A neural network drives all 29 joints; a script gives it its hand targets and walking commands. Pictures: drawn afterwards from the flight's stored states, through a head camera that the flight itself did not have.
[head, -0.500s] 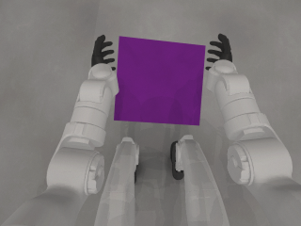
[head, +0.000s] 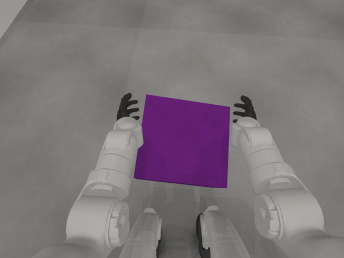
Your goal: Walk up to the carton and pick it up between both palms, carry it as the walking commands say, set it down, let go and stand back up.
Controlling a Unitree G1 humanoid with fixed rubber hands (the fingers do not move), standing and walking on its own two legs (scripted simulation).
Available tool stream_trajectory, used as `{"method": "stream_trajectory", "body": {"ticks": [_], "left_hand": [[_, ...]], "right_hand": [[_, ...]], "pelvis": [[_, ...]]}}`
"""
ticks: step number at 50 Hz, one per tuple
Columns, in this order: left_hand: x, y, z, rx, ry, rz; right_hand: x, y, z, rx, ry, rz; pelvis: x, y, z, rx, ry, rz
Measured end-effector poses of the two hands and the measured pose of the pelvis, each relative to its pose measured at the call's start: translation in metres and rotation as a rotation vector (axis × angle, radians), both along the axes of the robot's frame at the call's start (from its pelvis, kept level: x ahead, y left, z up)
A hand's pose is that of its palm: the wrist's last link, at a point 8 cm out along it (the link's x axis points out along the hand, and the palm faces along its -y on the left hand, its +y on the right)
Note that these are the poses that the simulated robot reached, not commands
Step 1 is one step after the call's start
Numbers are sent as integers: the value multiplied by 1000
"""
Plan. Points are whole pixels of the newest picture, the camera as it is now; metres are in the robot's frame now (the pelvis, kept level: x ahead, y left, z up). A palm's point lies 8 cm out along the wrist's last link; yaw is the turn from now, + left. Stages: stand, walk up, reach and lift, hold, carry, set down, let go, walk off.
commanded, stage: reach and lift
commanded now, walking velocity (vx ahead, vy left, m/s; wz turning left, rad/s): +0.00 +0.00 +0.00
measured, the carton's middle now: (180, 144) +0.40 -0.01 -0.09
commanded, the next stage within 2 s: hold in 1.78 s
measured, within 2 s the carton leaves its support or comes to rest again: neither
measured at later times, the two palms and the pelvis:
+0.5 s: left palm (113, 102) +0.42 +0.14 +0.10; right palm (259, 101) +0.41 -0.16 +0.10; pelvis +0.09 -0.01 +0.06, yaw +0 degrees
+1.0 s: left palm (108, 107) +0.40 +0.15 +0.10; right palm (258, 100) +0.41 -0.15 +0.11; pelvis +0.10 +0.00 +0.06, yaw +0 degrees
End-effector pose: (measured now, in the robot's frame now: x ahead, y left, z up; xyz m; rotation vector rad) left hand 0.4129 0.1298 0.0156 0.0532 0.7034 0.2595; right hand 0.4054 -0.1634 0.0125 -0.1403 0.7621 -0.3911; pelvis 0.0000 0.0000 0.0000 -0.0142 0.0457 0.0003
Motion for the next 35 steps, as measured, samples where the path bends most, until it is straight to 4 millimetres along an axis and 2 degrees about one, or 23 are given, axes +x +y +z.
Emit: {"method": "stream_trajectory", "body": {"ticks": [4,7,12,18,24,30,35], "left_hand": [[-4,1,31,-1,8,-20],[-3,5,51,-15,-11,-19],[-4,18,65,-48,-39,0],[-5,21,68,-34,-1,-3],[2,13,79,-6,1,-26],[7,4,91,-10,-15,-35],[4,7,95,-21,-13,-22]], "right_hand": [[-7,1,32,18,2,-24],[-3,2,54,54,-25,2],[7,6,79,120,-63,132],[11,9,83,140,-28,142],[9,2,82,164,-32,97],[10,-6,94,142,-49,78],[12,-2,105,145,-55,79]], "pelvis": [[25,0,10,-2,56,-4],[38,1,16,-2,53,-4],[50,-1,29,0,-1,-2],[68,-4,44,5,-35,0],[86,-6,54,9,-51,-1],[100,-6,61,8,-64,-1],[106,-4,64,6,-75,-1]]}}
